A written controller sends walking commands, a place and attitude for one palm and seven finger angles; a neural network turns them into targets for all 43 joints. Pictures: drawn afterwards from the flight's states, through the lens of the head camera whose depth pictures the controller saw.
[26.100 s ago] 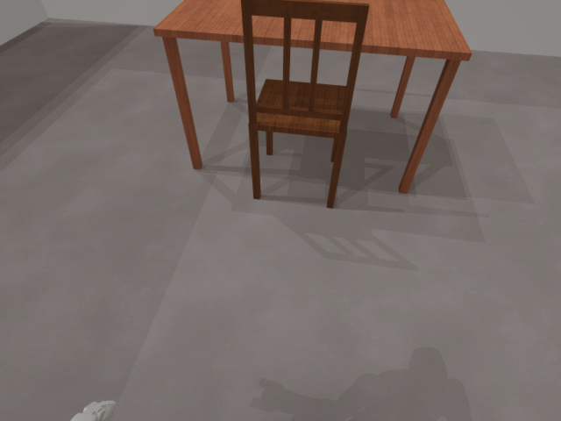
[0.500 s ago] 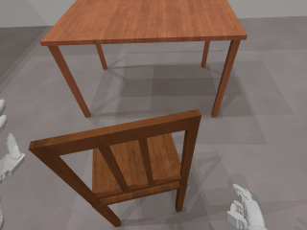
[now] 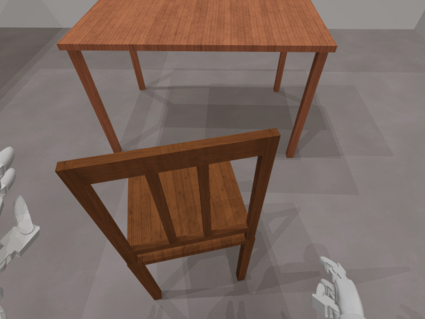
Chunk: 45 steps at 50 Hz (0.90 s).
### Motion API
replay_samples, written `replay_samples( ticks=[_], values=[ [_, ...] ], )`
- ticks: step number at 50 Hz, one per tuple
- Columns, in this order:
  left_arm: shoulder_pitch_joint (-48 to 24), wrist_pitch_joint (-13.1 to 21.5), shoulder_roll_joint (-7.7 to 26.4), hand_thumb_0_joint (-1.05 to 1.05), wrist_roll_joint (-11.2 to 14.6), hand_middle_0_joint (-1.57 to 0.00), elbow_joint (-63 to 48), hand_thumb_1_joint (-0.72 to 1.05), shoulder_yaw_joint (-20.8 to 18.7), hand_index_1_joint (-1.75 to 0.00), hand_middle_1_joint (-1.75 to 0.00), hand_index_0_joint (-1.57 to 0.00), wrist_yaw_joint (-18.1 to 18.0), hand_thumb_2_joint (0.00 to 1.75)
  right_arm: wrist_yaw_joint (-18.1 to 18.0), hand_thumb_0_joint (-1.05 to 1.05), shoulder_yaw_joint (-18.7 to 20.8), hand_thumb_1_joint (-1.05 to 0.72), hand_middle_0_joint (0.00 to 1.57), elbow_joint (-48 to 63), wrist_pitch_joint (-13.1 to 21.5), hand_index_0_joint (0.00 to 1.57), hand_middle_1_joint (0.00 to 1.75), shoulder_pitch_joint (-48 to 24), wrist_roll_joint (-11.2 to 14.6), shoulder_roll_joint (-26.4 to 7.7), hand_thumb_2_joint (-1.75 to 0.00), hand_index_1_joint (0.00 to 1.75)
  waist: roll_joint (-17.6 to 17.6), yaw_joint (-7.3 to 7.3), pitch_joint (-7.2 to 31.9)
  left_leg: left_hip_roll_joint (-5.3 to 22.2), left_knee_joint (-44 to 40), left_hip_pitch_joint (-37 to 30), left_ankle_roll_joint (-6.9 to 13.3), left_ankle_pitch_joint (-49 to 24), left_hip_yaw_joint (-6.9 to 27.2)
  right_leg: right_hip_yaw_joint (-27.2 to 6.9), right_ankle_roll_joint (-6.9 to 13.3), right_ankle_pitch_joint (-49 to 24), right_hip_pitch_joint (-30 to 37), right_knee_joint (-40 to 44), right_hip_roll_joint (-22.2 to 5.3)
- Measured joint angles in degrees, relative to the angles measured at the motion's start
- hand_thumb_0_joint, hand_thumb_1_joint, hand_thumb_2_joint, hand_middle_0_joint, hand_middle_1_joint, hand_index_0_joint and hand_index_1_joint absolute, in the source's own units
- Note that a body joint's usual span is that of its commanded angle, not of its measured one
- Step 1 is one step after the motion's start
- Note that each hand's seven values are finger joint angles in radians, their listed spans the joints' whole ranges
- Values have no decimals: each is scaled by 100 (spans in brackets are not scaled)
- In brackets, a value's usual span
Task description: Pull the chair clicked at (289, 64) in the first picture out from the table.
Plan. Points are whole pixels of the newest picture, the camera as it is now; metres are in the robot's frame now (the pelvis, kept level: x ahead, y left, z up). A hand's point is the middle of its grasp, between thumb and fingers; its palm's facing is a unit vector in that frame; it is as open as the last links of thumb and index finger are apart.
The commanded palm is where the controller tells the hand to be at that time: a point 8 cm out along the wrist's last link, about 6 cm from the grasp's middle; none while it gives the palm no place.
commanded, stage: step back with the hand held close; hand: left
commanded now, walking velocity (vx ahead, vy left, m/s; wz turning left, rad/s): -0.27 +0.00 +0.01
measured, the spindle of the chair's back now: (164, 212) +0.36 +0.15 -0.07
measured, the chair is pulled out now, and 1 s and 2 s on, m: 0.63 0.63 0.63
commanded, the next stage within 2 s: stop stepping back and stand still in 1.02 s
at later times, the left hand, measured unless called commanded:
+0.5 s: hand out of the picture +0.14 +0.27 +0.16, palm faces +0.39 -0.77 -0.51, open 7.4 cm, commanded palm +0.08 +0.31 +0.18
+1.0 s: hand out of the picture +0.09 +0.25 +0.18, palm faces +0.34 -0.78 -0.53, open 7.4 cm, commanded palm +0.04 +0.30 +0.18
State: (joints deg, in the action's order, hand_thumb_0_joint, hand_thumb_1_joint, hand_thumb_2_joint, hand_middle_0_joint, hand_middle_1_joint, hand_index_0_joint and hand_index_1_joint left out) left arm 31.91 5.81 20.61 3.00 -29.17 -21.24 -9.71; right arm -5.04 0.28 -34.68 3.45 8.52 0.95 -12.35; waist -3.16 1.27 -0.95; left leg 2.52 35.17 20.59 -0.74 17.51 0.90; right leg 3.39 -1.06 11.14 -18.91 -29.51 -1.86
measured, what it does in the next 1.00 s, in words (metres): walks backwards: right foot, then left foot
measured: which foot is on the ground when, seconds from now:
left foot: down 0.00-0.84, up 0.86-0.98, down 1.00-1.00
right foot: down 0.00-0.56, up 0.58-0.76, down 0.78-1.00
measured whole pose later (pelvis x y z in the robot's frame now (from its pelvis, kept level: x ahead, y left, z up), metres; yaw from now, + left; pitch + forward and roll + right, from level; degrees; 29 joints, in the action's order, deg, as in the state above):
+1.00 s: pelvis -0.10 +0.00 +0.00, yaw -1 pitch +4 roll -2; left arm 35.7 16.3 26.6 2.1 -33.2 -26.1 -6.9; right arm -5.0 0.5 -39.0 6.1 10.0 0.6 -11.8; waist -0.3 -0.1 1.5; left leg -0.5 37.4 23.0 -0.4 13.1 1.1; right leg 0.3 -0.9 18.5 -12.6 -27.6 0.8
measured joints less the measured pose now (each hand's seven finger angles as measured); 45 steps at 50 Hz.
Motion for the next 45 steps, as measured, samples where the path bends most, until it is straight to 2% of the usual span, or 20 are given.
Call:
replay_samples(
  ticks=[2,5,8,11,12,14,20,24,27,29,32,34,36,39,41,43,45],
  values=[
    [-10,-15,11,1,-16,-21,-37,89,67,-30,-31,-21,-16,90,-36,1,12,-91,21,-35,-10,20,30,4,-5,-75,-90,30,30,-15,-12,-30,58,82,29,-23,35,-15,-14,-47,-75,-32,-1],
    [-28,16,176,1,-30,-21,-113,89,-5,-30,-31,-21,-46,90,-96,1,13,-91,21,-46,-16,20,30,70,-7,-112,-90,30,150,-56,-50,-50,-57,106,23,-467,19,-40,-49,-51,-153,-81,-21],
    [-29,105,380,1,-84,-21,-123,89,-236,-30,-31,-21,-84,90,-139,1,16,-91,21,36,40,20,30,223,21,-66,-90,30,177,-162,-36,-27,-129,166,54,-486,78,-64,-53,544,-246,-297,55],
    [-11,226,605,1,-104,-21,-194,89,-499,-30,-31,-21,-93,90,-109,1,8,-91,21,143,168,20,30,432,41,13,-90,30,232,-264,26,-87,-69,357,29,-559,205,-133,-6,324,-42,-396,108],
    [33,285,662,1,-95,-21,-240,89,-592,-30,-31,-21,-93,90,-86,1,-11,-91,21,134,200,20,30,452,43,41,-90,30,303,-228,59,-116,-3,447,10,-556,174,-187,2,375,29,-284,90],
    [48,416,567,1,-91,-21,-244,89,-631,-30,-31,-21,-64,90,-44,1,-14,-91,21,17,249,20,30,347,11,28,-90,30,211,-162,-8,-18,87,560,-5,-539,175,-204,-25,422,-55,-273,188],
    [126,527,376,1,-62,-21,-329,89,-324,-30,-31,-21,42,90,20,1,33,-91,21,-227,355,20,30,100,-53,2,-90,30,118,-77,-222,22,14,671,-26,-737,192,-200,-31,188,-183,-225,233],
    [184,603,454,1,-67,-21,-433,89,-274,-30,-31,-21,38,90,-26,1,94,-91,21,-313,362,20,30,27,-69,-1,-90,30,158,-75,-209,-24,123,738,24,-635,181,-214,-65,164,-223,-270,191],
    [144,683,553,1,-81,-21,-449,89,-388,-30,-31,-21,-15,90,-79,1,103,-91,21,-338,375,20,30,22,-84,1,-90,30,213,-78,-139,-61,110,745,66,-727,149,-239,-91,163,-244,-292,151],
    [79,717,605,1,-90,-21,-393,89,-528,-30,-31,-21,-42,90,-107,1,82,-91,21,-312,403,20,30,6,-89,32,-90,30,223,-85,-111,-45,82,759,104,-868,135,-266,-46,447,-315,-459,183],
    [-111,748,640,1,-95,-21,-180,89,-662,-30,-31,-21,-30,90,-106,1,42,-91,21,-243,495,20,30,16,-94,145,-90,30,191,-134,-71,-9,-45,792,133,-908,225,-306,36,976,-326,-1177,344],
    [-194,752,617,1,-64,-21,-131,89,-684,-30,-31,-21,-13,90,-46,1,-6,-91,21,-218,586,20,30,32,-107,215,-90,30,218,-100,-25,16,-197,836,116,-1042,244,-297,83,1162,-163,-1305,384],
    [-179,790,579,1,-24,-21,-170,89,-683,-30,-31,-21,9,90,32,1,-66,-91,21,-228,676,20,30,5,-135,270,-90,30,304,-26,10,43,-328,905,84,-1166,178,-308,117,1282,85,-1097,359],
    [-124,839,543,1,23,-20,-302,89,-604,-30,-31,-21,76,90,132,1,-128,-90,21,-250,757,20,30,-112,-185,303,-90,30,403,71,-29,86,-380,1088,12,-1304,69,-337,141,1082,580,-239,292],
    [-233,891,422,1,5,-20,-330,89,-428,-30,-31,-21,169,90,175,1,-111,-90,21,-340,755,20,30,-279,-215,221,-90,30,133,95,-226,280,-365,1161,-49,-1393,200,-234,23,1033,721,163,492],
    [-239,933,437,1,-13,-21,-410,89,-276,-30,-31,-21,264,90,201,1,-74,-90,21,-399,682,21,30,-307,-209,154,-90,30,-95,67,-363,396,-396,1137,-60,-1489,366,-132,57,726,849,393,669],
    [-84,1016,518,1,-18,-21,-545,89,-216,-30,-31,-21,342,90,191,1,-42,-90,21,-464,578,21,30,-192,-120,139,-90,30,-24,64,-311,217,188,1081,-32,-854,396,-171,95,699,853,326,613]
  ],
)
